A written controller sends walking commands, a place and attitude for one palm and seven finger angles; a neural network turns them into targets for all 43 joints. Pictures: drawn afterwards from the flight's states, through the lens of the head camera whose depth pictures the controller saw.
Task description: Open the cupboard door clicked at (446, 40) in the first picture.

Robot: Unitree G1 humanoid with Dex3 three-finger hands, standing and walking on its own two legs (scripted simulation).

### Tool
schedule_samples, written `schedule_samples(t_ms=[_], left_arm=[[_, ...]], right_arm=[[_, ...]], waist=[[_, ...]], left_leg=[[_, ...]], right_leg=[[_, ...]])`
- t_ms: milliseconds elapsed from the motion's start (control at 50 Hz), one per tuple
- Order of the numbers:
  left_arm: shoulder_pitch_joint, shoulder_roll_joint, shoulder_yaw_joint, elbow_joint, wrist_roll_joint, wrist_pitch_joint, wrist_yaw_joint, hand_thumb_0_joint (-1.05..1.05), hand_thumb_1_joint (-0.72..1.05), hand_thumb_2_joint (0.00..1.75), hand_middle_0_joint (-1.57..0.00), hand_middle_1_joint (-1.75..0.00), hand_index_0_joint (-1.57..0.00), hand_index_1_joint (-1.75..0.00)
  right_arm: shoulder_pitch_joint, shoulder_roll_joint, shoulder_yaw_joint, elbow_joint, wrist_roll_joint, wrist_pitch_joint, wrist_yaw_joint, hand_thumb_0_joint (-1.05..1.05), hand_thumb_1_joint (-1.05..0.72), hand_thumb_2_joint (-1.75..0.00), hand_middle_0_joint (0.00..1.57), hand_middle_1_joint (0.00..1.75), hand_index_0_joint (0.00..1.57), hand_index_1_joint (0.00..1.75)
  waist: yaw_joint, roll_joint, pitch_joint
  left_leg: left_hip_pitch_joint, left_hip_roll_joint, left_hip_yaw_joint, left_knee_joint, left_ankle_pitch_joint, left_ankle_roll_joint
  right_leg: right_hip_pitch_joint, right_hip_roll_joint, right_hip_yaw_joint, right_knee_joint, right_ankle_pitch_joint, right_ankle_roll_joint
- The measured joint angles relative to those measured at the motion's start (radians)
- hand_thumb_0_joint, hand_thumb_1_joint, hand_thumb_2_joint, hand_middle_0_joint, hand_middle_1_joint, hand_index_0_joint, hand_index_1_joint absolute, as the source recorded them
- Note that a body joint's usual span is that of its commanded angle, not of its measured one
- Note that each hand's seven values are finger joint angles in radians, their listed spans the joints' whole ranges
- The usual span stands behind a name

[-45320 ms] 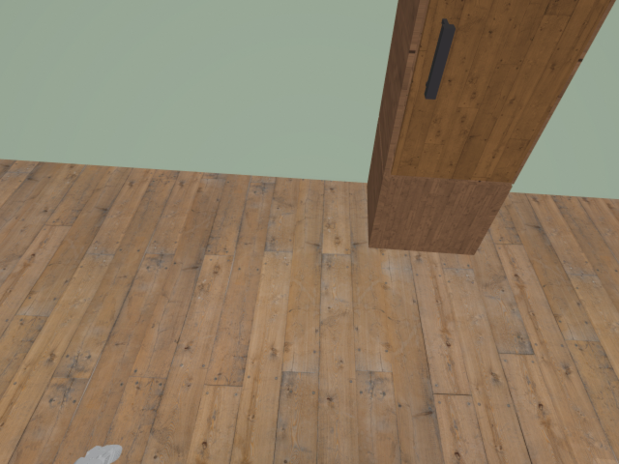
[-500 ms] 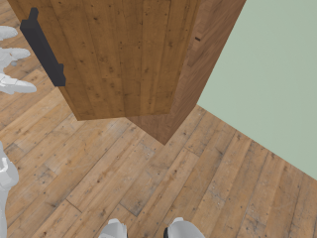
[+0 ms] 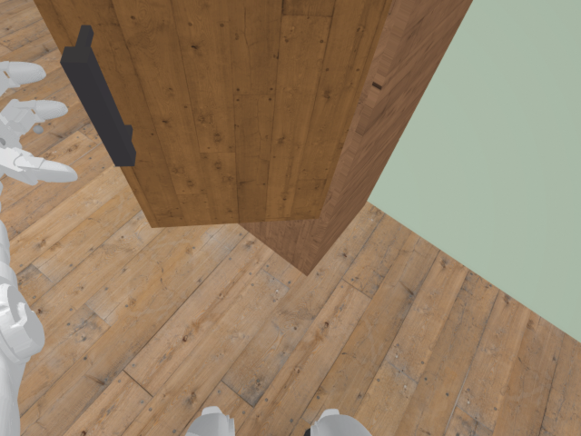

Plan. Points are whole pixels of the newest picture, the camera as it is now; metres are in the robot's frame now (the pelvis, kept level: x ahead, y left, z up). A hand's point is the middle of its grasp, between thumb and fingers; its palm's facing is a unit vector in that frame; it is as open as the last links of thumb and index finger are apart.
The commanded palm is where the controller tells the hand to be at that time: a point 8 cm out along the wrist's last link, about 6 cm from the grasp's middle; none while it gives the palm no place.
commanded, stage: move the hooked fingers beside the handle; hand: left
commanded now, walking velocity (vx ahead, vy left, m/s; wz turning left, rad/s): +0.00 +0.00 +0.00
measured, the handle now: (107, 102) +0.54 +0.23 +0.10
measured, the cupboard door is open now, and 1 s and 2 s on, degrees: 45 44 45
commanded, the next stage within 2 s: slide the fingers in behind the handle in 0.32 s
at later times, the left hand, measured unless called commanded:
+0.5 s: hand (46, 126) +0.48 +0.28 +0.11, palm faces +0.06 -1.00 +0.00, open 14.0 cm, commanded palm +0.46 +0.33 +0.10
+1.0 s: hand (78, 128) +0.48 +0.25 +0.11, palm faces +0.05 -1.00 +0.02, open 14.0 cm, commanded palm +0.46 +0.29 +0.10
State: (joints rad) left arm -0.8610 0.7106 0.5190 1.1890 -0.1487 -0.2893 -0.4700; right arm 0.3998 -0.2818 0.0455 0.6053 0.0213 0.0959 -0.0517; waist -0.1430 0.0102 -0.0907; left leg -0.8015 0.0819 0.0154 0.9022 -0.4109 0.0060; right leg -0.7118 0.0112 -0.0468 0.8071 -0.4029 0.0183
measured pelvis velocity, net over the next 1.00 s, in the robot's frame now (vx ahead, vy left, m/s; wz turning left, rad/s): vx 0.00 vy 0.00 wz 0.00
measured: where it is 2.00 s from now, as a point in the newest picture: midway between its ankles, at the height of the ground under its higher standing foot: outside the picture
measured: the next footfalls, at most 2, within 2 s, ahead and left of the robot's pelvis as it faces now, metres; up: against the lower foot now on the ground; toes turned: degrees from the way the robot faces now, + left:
none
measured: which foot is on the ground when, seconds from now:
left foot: down 0.00-1.00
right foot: down 0.00-1.00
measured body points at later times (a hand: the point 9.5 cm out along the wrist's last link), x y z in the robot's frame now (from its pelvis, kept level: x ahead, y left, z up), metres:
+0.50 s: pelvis -0.01 +0.00 +0.00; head +0.11 +0.02 +0.43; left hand +0.47 +0.34 +0.11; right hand -0.02 -0.28 -0.10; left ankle +0.01 +0.11 -0.69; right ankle -0.01 -0.14 -0.69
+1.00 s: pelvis +0.00 +0.00 +0.00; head +0.10 +0.02 +0.44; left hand +0.48 +0.30 +0.11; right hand +0.01 -0.27 -0.11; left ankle +0.01 +0.11 -0.69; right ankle -0.01 -0.14 -0.69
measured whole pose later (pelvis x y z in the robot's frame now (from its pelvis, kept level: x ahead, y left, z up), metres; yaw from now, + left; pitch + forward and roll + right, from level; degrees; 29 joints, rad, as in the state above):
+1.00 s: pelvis +0.00 +0.00 +0.00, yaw +0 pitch +18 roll -3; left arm -0.88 0.63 0.46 1.17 -0.14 -0.29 -0.38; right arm 0.40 -0.27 0.04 0.61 0.02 0.09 -0.04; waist -0.15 0.02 -0.09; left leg -0.81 0.08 0.01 0.91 -0.41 0.00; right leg -0.73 0.01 -0.05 0.83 -0.41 0.01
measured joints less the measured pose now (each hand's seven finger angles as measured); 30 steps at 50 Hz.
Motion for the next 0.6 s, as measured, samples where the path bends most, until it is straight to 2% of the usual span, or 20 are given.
schedule_samples(t_ms=[100, 280, 440, 600], left_arm=[[-0.022, -0.001, -0.027, 0.022, 0.01, 0.011, 0.011, -0.01, -0.5, 0.3, -0.3, -1.2, -0.3, -1.2], [-0.072, 0.023, -0.014, 0.054, 0.03, -0.001, 0.022, -0.02, -0.5, 0.3, -0.3, -1.2, -0.3, -1.2], [-0.058, 0.049, 0.013, 0.047, 0.027, 0.006, 0.01, -0.02, -0.49, 0.3, -0.3, -1.2, -0.3, -1.2], [-0.05, 0.026, -0.02, 0.033, 0.014, 0.012, 0.016, -0.01, -0.5, 0.3, -0.3, -1.2, -0.3, -1.2]], right_arm=[[-0.024, -0.003, 0.004, -0.009, 0.0, -0.008, -0.006, 0.01, -0.9, -0.9, 0.21, 0.3, 0.21, 0.3], [-0.032, -0.006, 0.013, -0.011, -0.002, -0.018, -0.01, 0.01, -0.9, -0.9, 0.21, 0.3, 0.21, 0.3], [0.011, -0.007, 0.012, -0.002, -0.002, -0.006, -0.009, 0.01, -0.9, -0.9, 0.21, 0.3, 0.21, 0.3], [0.037, -0.006, 0.007, 0.013, -0.002, -0.001, -0.008, 0.01, -0.9, -0.9, 0.21, 0.3, 0.21, 0.3]], waist=[[-0.001, 0.001, 0.001], [-0.018, -0.003, 0.012], [-0.027, 0.002, 0.011], [-0.025, 0.005, 0.011]], left_leg=[[-0.01, -0.005, -0.007, 0.007, 0.002, 0.001], [-0.045, -0.002, -0.012, 0.028, 0.003, -0.002], [-0.05, 0.005, -0.005, 0.027, 0.002, -0.003], [-0.044, 0.003, -0.009, 0.021, 0.004, -0.003]], right_leg=[[-0.007, -0.005, -0.006, 0.009, -0.002, 0.0], [-0.043, -0.002, -0.009, 0.032, -0.003, -0.002], [-0.052, 0.005, -0.002, 0.03, 0.0, -0.003], [-0.043, 0.004, -0.005, 0.022, 0.002, -0.003]])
